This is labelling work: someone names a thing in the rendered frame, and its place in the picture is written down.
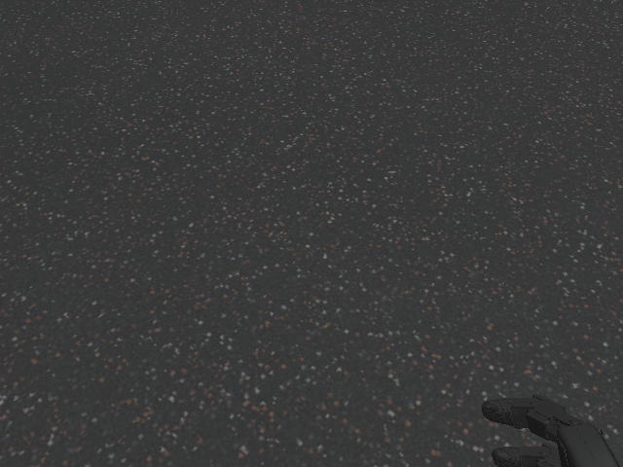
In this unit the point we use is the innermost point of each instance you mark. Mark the right robot hand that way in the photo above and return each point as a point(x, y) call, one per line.
point(580, 444)

